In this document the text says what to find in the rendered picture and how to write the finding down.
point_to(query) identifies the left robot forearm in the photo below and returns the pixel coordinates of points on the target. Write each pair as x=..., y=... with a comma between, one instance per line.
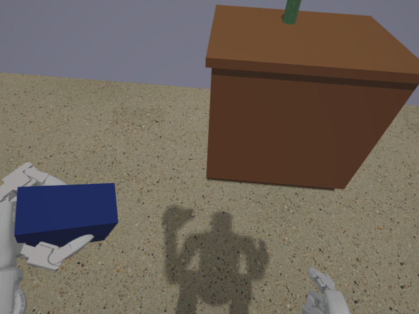
x=12, y=298

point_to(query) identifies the right robot hand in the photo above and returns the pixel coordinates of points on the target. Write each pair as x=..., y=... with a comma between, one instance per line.
x=332, y=301

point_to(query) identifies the table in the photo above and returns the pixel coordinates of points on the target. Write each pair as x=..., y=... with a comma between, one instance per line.
x=301, y=104

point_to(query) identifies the left robot hand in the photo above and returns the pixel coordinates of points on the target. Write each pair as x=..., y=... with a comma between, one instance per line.
x=44, y=255

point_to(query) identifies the sponge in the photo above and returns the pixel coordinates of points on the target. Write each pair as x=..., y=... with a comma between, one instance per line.
x=61, y=213

